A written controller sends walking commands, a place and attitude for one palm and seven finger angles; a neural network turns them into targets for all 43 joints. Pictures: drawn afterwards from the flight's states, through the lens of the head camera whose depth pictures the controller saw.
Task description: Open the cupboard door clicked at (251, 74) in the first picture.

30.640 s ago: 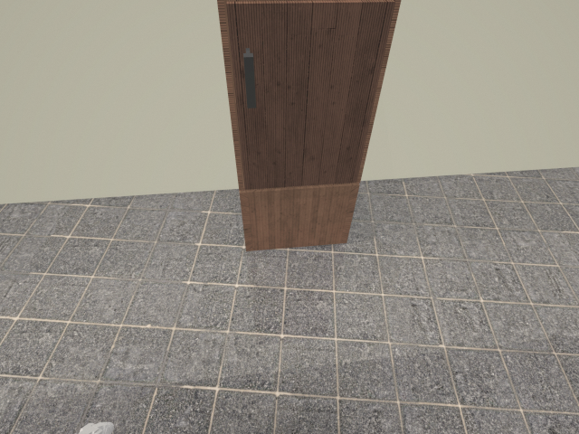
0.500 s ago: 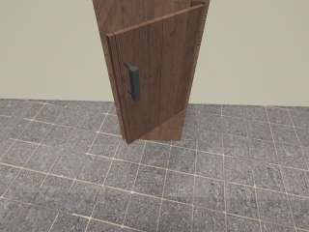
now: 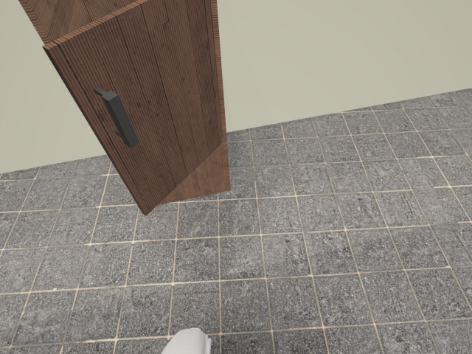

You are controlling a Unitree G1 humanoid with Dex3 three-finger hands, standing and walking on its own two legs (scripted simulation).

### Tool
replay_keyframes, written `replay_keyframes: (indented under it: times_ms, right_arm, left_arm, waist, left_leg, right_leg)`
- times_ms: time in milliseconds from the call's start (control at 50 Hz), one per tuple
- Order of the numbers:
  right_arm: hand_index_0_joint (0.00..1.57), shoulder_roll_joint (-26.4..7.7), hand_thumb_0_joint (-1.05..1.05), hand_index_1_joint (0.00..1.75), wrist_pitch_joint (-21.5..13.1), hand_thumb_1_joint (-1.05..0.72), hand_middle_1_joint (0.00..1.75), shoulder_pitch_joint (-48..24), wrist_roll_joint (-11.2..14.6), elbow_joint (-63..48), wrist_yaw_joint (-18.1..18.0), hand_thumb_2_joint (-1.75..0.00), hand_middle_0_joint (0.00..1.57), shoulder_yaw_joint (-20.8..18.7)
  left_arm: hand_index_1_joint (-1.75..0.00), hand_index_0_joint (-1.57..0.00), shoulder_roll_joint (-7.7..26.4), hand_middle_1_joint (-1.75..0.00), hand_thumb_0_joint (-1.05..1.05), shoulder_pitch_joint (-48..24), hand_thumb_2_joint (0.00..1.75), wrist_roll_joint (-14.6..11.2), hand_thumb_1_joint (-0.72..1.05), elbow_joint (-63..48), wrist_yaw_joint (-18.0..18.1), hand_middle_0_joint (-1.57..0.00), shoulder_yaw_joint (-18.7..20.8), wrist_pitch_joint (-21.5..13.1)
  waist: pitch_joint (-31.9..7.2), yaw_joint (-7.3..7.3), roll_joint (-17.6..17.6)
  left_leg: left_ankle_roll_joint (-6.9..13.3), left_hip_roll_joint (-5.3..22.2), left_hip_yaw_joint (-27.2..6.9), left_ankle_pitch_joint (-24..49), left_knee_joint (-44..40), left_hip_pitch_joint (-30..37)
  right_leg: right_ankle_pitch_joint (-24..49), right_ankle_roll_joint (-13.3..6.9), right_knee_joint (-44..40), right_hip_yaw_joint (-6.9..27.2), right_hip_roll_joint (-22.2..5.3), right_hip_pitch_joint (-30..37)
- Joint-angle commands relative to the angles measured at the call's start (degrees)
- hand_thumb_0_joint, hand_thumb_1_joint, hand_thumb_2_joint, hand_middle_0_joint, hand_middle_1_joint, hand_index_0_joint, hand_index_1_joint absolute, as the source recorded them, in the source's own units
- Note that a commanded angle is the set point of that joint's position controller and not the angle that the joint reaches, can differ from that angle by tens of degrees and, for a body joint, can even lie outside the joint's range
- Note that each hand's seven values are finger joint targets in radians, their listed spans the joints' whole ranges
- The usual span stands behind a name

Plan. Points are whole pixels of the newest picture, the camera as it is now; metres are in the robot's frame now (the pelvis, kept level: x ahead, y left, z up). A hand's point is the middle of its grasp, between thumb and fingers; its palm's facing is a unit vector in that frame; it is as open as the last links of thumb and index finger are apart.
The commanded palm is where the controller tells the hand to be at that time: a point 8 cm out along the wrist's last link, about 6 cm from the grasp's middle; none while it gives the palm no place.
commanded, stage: walk to a spot facing it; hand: left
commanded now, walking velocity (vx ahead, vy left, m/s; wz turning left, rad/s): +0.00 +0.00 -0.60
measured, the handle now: (115, 117) +0.55 +0.31 +0.04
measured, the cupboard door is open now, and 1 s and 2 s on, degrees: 40 40 40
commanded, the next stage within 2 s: none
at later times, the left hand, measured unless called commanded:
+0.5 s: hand (145, 340) +0.15 +0.20 -0.17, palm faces -0.27 -0.93 -0.26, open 7.4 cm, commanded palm none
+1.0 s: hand (183, 313) +0.21 +0.14 -0.17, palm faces -0.55 -0.82 -0.18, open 7.4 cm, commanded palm none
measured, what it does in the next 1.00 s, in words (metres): steps on the spot, turning right: left foot, then right foot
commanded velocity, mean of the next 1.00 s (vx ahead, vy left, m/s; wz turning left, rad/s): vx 0.02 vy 0.00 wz -0.60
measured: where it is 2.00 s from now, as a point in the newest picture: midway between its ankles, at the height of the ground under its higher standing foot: outside the picture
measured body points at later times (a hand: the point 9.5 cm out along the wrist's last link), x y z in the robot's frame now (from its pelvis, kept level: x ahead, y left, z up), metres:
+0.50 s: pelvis +0.00 +0.01 -0.02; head +0.04 +0.00 +0.43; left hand +0.17 +0.25 -0.15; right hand -0.02 -0.25 -0.16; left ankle +0.01 +0.17 -0.74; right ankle -0.02 -0.11 -0.74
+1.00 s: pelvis +0.01 +0.02 +0.00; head +0.07 +0.01 +0.45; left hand +0.23 +0.18 -0.15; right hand -0.10 -0.20 -0.13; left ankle +0.07 +0.12 -0.74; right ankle -0.07 -0.08 -0.68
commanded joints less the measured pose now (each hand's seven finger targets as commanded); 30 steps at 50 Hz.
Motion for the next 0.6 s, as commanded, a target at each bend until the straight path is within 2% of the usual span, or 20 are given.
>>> replay_keyframes:
  times_ms: [0, 80, 140, 160, 180, 200, 220, 240, 280, 300, 320, 360, 420, 440, 460, 480, 500, 520, 560, 580]
  right_arm:
    - [0.20, -3.5, 0.00, 0.30, -1.4, -0.90, 0.30, -2.3, 0.5, -5.8, -0.4, -0.90, 0.20, -0.3]
    - [0.20, -3.7, 0.00, 0.30, -2.2, -0.90, 0.30, -1.6, 1.0, -6.9, -0.6, -0.90, 0.20, -0.2]
    - [0.20, -4.3, 0.00, 0.30, -2.9, -0.90, 0.30, 4.2, 1.2, -5.4, -1.0, -0.90, 0.20, -0.2]
    - [0.20, -7.6, 0.00, 0.30, -3.6, -0.90, 0.30, 6.6, 0.8, -4.9, -1.4, -0.90, 0.20, -0.5]
    - [0.20, -13.3, 0.00, 0.30, -4.0, -0.90, 0.30, 7.0, -0.2, -5.8, -1.5, -0.90, 0.20, -1.5]
    - [0.20, -14.6, 0.00, 0.30, -3.4, -0.90, 0.30, 7.8, -0.6, -6.4, -1.9, -0.90, 0.20, -1.5]
    - [0.20, -13.1, 0.00, 0.30, -3.7, -0.90, 0.30, 7.6, -1.2, -6.6, -1.8, -0.90, 0.20, -1.2]
    - [0.20, -11.9, 0.00, 0.30, -3.9, -0.90, 0.30, 6.1, -1.2, -6.7, -1.8, -0.90, 0.20, -0.7]
    - [0.20, -9.5, 0.00, 0.30, -3.6, -0.90, 0.30, 2.8, -1.3, -7.8, -1.6, -0.90, 0.20, -0.2]
    - [0.20, -9.8, 0.00, 0.30, -3.6, -0.90, 0.30, 3.1, -1.3, -7.9, -1.6, -0.90, 0.20, -0.3]
    - [0.20, -10.1, 0.00, 0.30, -3.5, -0.90, 0.30, 4.2, -1.3, -7.6, -1.4, -0.90, 0.20, -0.5]
    - [0.20, -11.4, 0.00, 0.30, -3.3, -0.90, 0.30, 6.3, -1.1, -6.8, -1.2, -0.90, 0.20, -1.1]
    - [0.20, -12.3, 0.00, 0.30, -2.7, -0.90, 0.30, 5.5, -0.7, -7.1, -0.7, -0.90, 0.20, -1.4]
    - [0.20, -11.8, 0.00, 0.30, -2.6, -0.90, 0.30, 4.5, -0.4, -7.6, -0.4, -0.90, 0.20, -1.5]
    - [0.20, -7.9, 0.00, 0.30, -2.5, -0.90, 0.30, 5.0, 0.3, -8.9, -0.1, -0.90, 0.20, -0.9]
    - [0.20, -6.4, 0.00, 0.30, -2.1, -0.90, 0.30, 1.4, 0.5, -11.1, -0.2, -0.90, 0.20, -0.1]
    - [0.20, -7.0, 0.00, 0.30, -1.7, -0.90, 0.30, 0.7, 0.5, -10.6, -0.4, -0.90, 0.20, -0.1]
    - [0.20, -7.1, 0.00, 0.30, -1.6, -0.90, 0.30, 0.6, 0.5, -9.8, -0.5, -0.90, 0.20, -0.4]
    - [0.20, -6.9, 0.00, 0.30, -1.6, -0.90, 0.30, 2.1, 0.3, -8.2, 0.0, -0.90, 0.20, -0.3]
    - [0.20, -5.9, 0.00, 0.30, -1.4, -0.90, 0.30, 2.5, 0.3, -7.7, 0.2, -0.90, 0.20, -0.2]
  left_arm:
    - [-0.30, -0.20, 12.2, -0.30, 0.00, 3.1, 0.90, 0.2, 0.90, -3.8, 0.8, -0.20, 3.2, -0.6]
    - [-0.30, -0.20, 12.9, -0.30, 0.00, 2.0, 0.90, 0.4, 0.90, -4.8, 0.7, -0.20, 3.7, -0.3]
    - [-0.30, -0.20, 11.9, -0.30, 0.00, -1.1, 0.90, -0.2, 0.90, -5.4, 0.5, -0.20, 3.2, -0.1]
    - [-0.30, -0.20, 9.6, -0.30, 0.00, -1.3, 0.90, -0.7, 0.90, -6.2, 0.4, -0.20, 2.8, 0.1]
    - [-0.30, -0.20, 6.4, -0.30, 0.00, -0.2, 0.90, -1.2, 0.90, -7.6, -0.5, -0.20, 2.0, 0.1]
    - [-0.30, -0.20, 8.3, -0.30, 0.00, -2.6, 0.90, -0.3, 0.90, -9.0, -1.0, -0.20, 2.1, -0.1]
    - [-0.30, -0.20, 8.4, -0.30, 0.00, -3.8, 0.90, 0.4, 0.90, -8.9, -1.4, -0.20, 2.4, 0.0]
    - [-0.30, -0.20, 7.9, -0.30, 0.00, -3.7, 0.90, 0.4, 0.90, -8.3, -1.4, -0.20, 2.5, 0.1]
    - [-0.30, -0.20, 6.9, -0.30, 0.00, -4.3, 0.90, -0.3, 0.90, -8.3, -2.1, -0.20, 2.1, 0.4]
    - [-0.30, -0.20, 6.4, -0.30, 0.00, -4.4, 0.90, -0.3, 0.90, -8.4, -2.4, -0.20, 1.6, 0.5]
    - [-0.30, -0.20, 5.8, -0.30, 0.00, -4.6, 0.90, -0.3, 0.90, -8.5, -2.5, -0.20, 1.4, 0.6]
    - [-0.30, -0.20, 5.6, -0.30, 0.00, -5.5, 0.90, -0.4, 0.90, -8.7, -2.7, -0.20, 1.1, 0.3]
    - [-0.30, -0.20, 7.0, -0.30, 0.00, -2.0, 0.90, -0.4, 0.90, -7.8, -2.7, -0.20, 1.5, 0.1]
    - [-0.30, -0.20, 9.0, -0.30, 0.00, 1.4, 0.90, -0.3, 0.90, -6.8, -2.5, -0.20, 2.0, -0.2]
    - [-0.30, -0.20, 15.5, -0.30, 0.00, 3.6, 0.90, 0.4, 0.90, -6.2, -1.7, -0.20, 3.1, -0.8]
    - [-0.30, -0.20, 19.6, -0.30, 0.00, 6.7, 0.90, -0.2, 0.90, -5.6, -0.9, -0.20, 3.7, -0.7]
    - [-0.30, -0.20, 19.1, -0.30, 0.00, 5.7, 0.90, 0.0, 0.90, -5.9, -0.4, -0.20, 3.6, -0.4]
    - [-0.30, -0.20, 17.1, -0.30, 0.00, 1.7, 0.90, 0.2, 0.90, -6.7, 0.1, -0.20, 3.7, -0.1]
    - [-0.30, -0.20, 14.1, -0.30, 0.00, -3.6, 0.90, 0.4, 0.90, -8.4, 0.5, -0.20, 2.9, 0.2]
    - [-0.30, -0.20, 13.7, -0.30, 0.00, -4.2, 0.90, 0.4, 0.90, -8.6, 0.4, -0.20, 2.7, 0.0]
  waist:
    - [-6.6, 1.26, -7.5]
    - [-8.2, 0.68, -7.8]
    - [-9.8, -2.39, -6.9]
    - [-10.9, -3.36, 1.0]
    - [-10.9, -2.71, 17.1]
    - [-8.1, -3.31, 13.5]
    - [-7.3, -3.08, 7.8]
    - [-7.1, -1.76, 11.9]
    - [-5.7, -0.56, 12.2]
    - [-7.0, -0.75, 12.8]
    - [-7.7, -1.34, 14.0]
    - [-8.6, -2.42, 13.9]
    - [-7.9, -0.33, 11.8]
    - [-8.5, 1.64, 7.6]
    - [-9.7, 2.33, -9.9]
    - [-9.5, 5.27, -17.7]
    - [-8.8, 4.75, -13.3]
    - [-7.9, 2.93, -16.4]
    - [-8.0, 0.28, -12.7]
    - [-7.6, -0.28, -9.4]
  left_leg:
    - [-0.1, -0.5, -1.7, -0.3, -5.4, -2.4]
    - [0.7, -1.6, -2.1, -1.0, -15.6, 2.6]
    - [1.1, -2.1, -1.4, 9.7, -33.8, 17.5]
    - [3.4, 5.3, -8.1, 11.1, -40.9, 26.3]
    - [9.9, 20.9, -23.9, 19.1, -44.8, 30.8]
    - [15.5, 27.6, -26.3, 24.8, -44.5, 23.8]
    - [15.9, 24.8, -23.4, 29.3, -43.4, 20.6]
    - [14.4, 22.0, -18.4, 36.0, -40.9, 19.6]
    - [11.7, 16.0, -7.1, 39.9, -38.4, 18.6]
    - [10.5, 14.7, -3.9, 40.9, -37.2, 19.3]
    - [9.8, 13.8, -1.6, 41.0, -36.2, 19.5]
    - [9.4, 14.6, -1.1, 41.1, -34.5, 20.0]
    - [6.6, 14.5, 1.0, 32.3, -29.3, 14.5]
    - [4.1, 12.5, 3.0, 25.4, -23.3, 9.6]
    - [0.1, 5.3, 8.9, 7.1, -10.5, -1.7]
    - [-0.5, 1.2, 4.7, -14.9, 1.2, -6.8]
    - [0.3, 2.3, -1.1, -12.5, 6.4, -8.0]
    - [0.3, 3.1, -2.0, -8.3, 8.4, -9.8]
    - [-0.1, 3.5, -1.3, -3.0, 5.7, -4.4]
    - [-0.3, 2.8, -0.4, -2.3, 2.3, -1.5]
  right_leg:
    - [22.6, -8.3, -9.1, 18.9, -14.6, 8.0]
    - [24.1, -8.1, -7.6, 21.9, -14.0, 7.4]
    - [22.3, -3.0, -2.9, 20.1, -9.8, -1.0]
    - [12.9, -0.1, 1.7, 15.6, -5.1, -9.2]
    - [-12.1, 3.8, 13.6, 4.9, 2.0, -19.3]
    - [-21.3, 5.5, 26.2, -0.5, -0.2, -19.8]
    - [-18.7, 6.0, 33.6, -0.6, -1.3, -19.7]
    - [-17.3, 6.5, 36.8, -0.9, -2.3, -20.3]
    - [-14.0, 7.0, 34.2, -3.5, -4.0, -18.4]
    - [-13.1, 6.9, 29.0, -5.3, -4.2, -15.9]
    - [-12.0, 6.7, 23.9, -7.2, -3.8, -12.9]
    - [-10.3, 5.9, 17.0, -9.4, -2.5, -8.9]
    - [-2.4, 4.5, 5.3, -10.6, -1.9, 1.2]
    - [5.5, 3.3, -1.7, -8.1, -3.7, 8.3]
    - [19.1, -1.7, -7.9, 10.5, -16.6, 16.2]
    - [30.3, -8.7, -10.5, 22.2, -26.5, 13.9]
    - [18.1, -10.8, -10.6, 22.1, -24.5, 10.7]
    - [12.4, -9.8, -10.5, 20.9, -20.8, 9.3]
    - [10.8, -7.7, -9.5, 14.7, -17.4, 3.8]
    - [10.7, -7.3, -9.5, 14.0, -16.5, 1.0]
